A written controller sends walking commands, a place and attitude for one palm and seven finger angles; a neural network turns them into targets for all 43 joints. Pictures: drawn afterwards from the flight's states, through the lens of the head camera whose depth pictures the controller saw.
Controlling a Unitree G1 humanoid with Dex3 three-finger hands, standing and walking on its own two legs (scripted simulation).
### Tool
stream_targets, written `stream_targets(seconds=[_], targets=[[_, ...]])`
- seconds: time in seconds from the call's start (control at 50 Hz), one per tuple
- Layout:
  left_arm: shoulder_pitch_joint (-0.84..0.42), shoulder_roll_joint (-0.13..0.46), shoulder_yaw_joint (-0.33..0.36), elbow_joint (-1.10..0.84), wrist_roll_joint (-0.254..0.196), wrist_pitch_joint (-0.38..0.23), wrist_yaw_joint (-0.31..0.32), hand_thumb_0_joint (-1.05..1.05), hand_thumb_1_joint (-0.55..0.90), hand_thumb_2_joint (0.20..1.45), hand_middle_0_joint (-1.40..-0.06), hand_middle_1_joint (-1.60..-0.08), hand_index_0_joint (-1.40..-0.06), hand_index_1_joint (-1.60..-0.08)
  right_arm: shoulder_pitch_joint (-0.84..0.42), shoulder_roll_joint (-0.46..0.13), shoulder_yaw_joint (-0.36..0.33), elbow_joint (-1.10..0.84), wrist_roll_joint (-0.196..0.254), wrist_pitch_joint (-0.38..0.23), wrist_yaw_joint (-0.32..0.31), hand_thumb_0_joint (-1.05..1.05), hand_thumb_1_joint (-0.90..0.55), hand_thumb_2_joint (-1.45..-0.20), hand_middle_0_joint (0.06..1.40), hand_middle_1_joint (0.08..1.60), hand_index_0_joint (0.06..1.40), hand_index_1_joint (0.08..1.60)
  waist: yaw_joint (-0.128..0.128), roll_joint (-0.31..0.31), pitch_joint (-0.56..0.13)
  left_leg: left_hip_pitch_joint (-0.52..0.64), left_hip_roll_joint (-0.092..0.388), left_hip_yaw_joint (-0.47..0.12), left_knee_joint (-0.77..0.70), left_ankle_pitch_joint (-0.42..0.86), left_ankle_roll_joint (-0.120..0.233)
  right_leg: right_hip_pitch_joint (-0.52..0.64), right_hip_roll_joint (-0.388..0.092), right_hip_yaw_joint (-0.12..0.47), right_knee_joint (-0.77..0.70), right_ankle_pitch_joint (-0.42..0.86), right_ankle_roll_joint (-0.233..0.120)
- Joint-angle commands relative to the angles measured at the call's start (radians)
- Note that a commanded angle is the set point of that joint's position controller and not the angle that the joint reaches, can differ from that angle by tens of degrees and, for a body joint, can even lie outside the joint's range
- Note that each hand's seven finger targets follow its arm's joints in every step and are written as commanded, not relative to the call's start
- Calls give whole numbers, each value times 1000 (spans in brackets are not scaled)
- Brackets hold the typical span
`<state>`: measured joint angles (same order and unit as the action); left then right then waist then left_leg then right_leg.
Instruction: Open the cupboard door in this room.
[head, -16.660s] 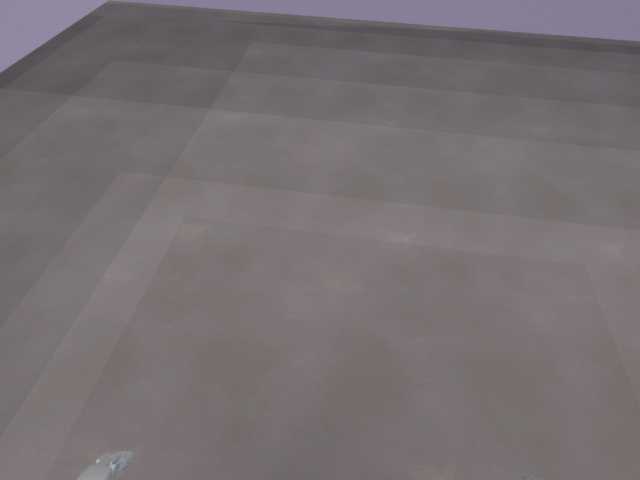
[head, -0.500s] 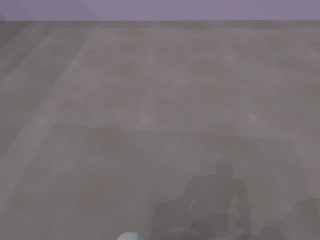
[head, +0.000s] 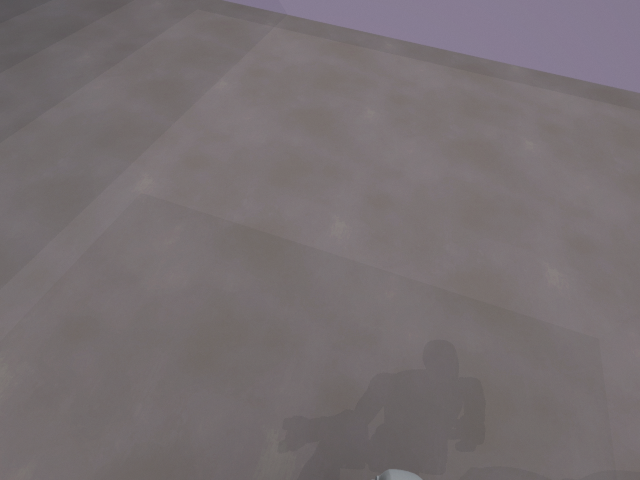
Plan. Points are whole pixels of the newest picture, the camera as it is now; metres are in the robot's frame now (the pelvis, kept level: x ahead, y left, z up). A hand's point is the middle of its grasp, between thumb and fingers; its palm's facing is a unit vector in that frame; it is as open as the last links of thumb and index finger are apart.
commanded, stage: turn or walk to find it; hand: left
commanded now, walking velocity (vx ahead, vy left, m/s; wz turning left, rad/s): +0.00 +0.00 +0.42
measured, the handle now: out of the picture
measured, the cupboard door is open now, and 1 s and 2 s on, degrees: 0 0 0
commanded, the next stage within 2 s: none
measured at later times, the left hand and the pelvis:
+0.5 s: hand out of the picture +0.01 +0.14 -0.15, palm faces +0.24 -0.94 -0.26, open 7.4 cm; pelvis -0.04 -0.06 +0.00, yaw +14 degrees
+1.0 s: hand out of the picture -0.12 +0.21 -0.17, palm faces +0.47 -0.85 -0.24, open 7.4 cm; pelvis -0.08 -0.01 +0.00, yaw +25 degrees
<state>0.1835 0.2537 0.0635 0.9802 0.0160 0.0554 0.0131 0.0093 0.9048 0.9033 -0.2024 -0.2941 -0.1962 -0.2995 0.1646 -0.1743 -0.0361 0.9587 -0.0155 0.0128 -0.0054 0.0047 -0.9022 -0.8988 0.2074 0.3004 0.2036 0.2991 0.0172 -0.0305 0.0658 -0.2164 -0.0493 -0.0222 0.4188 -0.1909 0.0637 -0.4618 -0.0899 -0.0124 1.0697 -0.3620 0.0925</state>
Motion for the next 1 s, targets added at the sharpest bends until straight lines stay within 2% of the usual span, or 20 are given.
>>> stream_targets(seconds=[0.0,0.1,0.18,0.2,0.22,0.24,0.26,0.28,0.32,0.42,0.58,0.64,0.66,0.68,0.7,0.72,0.76,0.8,0.86,0.98], targets=[[-52,61,12,-91,0,-19,7,0,900,900,-200,-300,-200,-300,90,-212,-60,-43,-7,-6,-14,0,-900,-900,200,300,200,300,-52,162,-79,123,281,-315,-118,253,112,-77,2,18,-71,-48,-2],[-65,34,3,-115,-9,-30,10,0,900,900,-200,-300,-200,-300,102,-215,-69,-41,-13,3,-13,0,-900,-900,200,300,200,300,-54,167,-123,86,264,-380,-67,333,121,59,50,7,-300,-100,-24],[42,49,10,-90,-14,-45,15,0,900,900,-200,-300,-200,-300,72,-202,-72,-48,-5,8,-7,0,-900,-900,200,300,200,300,1,151,-168,-51,182,-349,8,246,49,322,65,-21,-647,129,-40],[70,90,16,-85,-9,-53,20,0,900,900,-200,-300,-200,-300,79,-165,-69,-50,3,7,-2,0,-900,-900,200,300,200,300,12,58,-183,-168,129,-301,66,112,-1,461,-14,43,-741,178,-59],[83,168,33,-86,5,-61,28,0,900,900,-200,-300,-200,-300,84,-108,-61,-65,10,5,4,0,-900,-900,200,300,200,300,25,-175,-173,-367,9,-145,244,-154,-68,570,-241,272,-789,148,-140],[64,197,36,-105,6,-57,29,0,900,900,-200,-300,-200,-300,51,-131,-68,-83,1,12,0,0,-900,-900,200,300,200,300,32,-213,-114,-388,-29,-65,461,-376,-91,423,-396,374,-816,219,-245],[12,168,34,-121,2,-54,32,0,900,900,-200,-300,-200,-300,60,-154,-76,-71,-7,27,3,0,-900,-900,200,300,200,300,7,-126,-82,-359,11,-97,613,-345,-88,311,-370,297,-822,167,-271],[-48,137,33,-133,-1,-57,33,0,900,900,-200,-300,-200,-300,87,-147,-79,-47,-11,41,7,0,-900,-900,200,300,200,300,-22,-162,-40,-352,31,-101,694,-303,-90,237,-318,249,-843,87,-251],[-99,89,15,-144,-4,-57,28,0,900,900,-200,-300,-200,-300,133,-134,-79,-12,-12,49,17,0,-900,-900,200,300,200,300,-63,-90,6,-339,50,-65,780,-210,-102,197,-229,123,-811,146,-204],[4,82,16,-112,2,-71,25,0,900,900,-200,-300,-200,-300,102,-123,-69,-14,-8,48,19,0,-900,-900,200,300,200,300,-21,-139,-7,-345,73,-26,752,-169,-135,285,-217,41,-779,277,-204],[105,158,40,-69,17,-60,18,0,900,900,-200,-300,-200,-300,-12,-103,-42,-48,7,26,13,0,-900,-900,200,300,200,300,39,-188,-75,-200,72,70,360,-296,-127,387,-269,10,-667,537,-246],[73,168,40,-62,11,-53,16,0,900,900,-200,-300,-200,-300,54,-114,-40,-33,9,12,11,0,-900,-900,200,300,200,300,-8,-178,-126,-49,55,103,104,-126,-115,370,-244,-54,-556,554,-184],[63,155,38,-65,1,-47,15,0,900,900,-200,-300,-200,-300,90,-140,-45,-22,7,4,13,0,-900,-900,200,300,200,300,-34,-105,-141,75,70,84,-25,18,-104,287,-216,-96,-476,467,-135],[79,106,29,-84,-7,-39,12,0,900,900,-200,-300,-200,-300,118,-221,-61,-24,1,-7,10,0,-900,-900,200,300,200,300,-50,111,-177,222,228,-117,-83,194,-47,110,-126,-155,-308,213,-70],[46,42,5,-115,-5,-32,8,0,900,900,-200,-300,-200,-300,154,-307,-83,-21,-2,-5,4,0,-900,-900,200,300,200,300,-73,340,-153,262,431,-355,-86,542,58,-100,-25,-139,-137,-268,-17],[0,65,4,-119,1,-21,13,0,900,900,-200,-300,-200,-300,166,-311,-80,-11,-1,6,2,0,-900,-900,200,300,200,300,-85,242,-134,179,460,-289,-70,522,106,-57,-38,-63,-46,-269,-33],[-39,69,15,-99,1,-12,11,0,900,900,-200,-300,-200,-300,84,-252,-65,-22,-8,1,-16,0,-900,-900,200,300,200,300,-66,281,-66,100,368,-264,-94,412,105,-85,-39,-16,19,-178,-30],[-12,76,15,-77,0,-18,0,0,900,900,-200,-300,-200,-300,15,-225,-50,-42,-8,-3,-18,0,-900,-900,200,300,200,300,-31,226,-39,83,303,-199,-84,417,88,-79,-27,-13,39,-86,-26],[10,73,13,-61,0,-21,-3,0,900,900,-200,-300,-200,-300,28,-223,-50,-46,-3,-10,-17,0,-900,-900,200,300,200,300,-26,168,-79,119,274,-175,-85,409,78,-68,-12,-15,34,-36,-12],[-49,60,8,-100,-2,-21,3,0,900,900,-200,-300,-200,-300,68,-224,-62,-47,-7,-3,-12,0,-900,-900,200,300,200,300,-53,164,-81,116,284,-273,-93,310,109,-53,8,-2,-93,-68,-7]])
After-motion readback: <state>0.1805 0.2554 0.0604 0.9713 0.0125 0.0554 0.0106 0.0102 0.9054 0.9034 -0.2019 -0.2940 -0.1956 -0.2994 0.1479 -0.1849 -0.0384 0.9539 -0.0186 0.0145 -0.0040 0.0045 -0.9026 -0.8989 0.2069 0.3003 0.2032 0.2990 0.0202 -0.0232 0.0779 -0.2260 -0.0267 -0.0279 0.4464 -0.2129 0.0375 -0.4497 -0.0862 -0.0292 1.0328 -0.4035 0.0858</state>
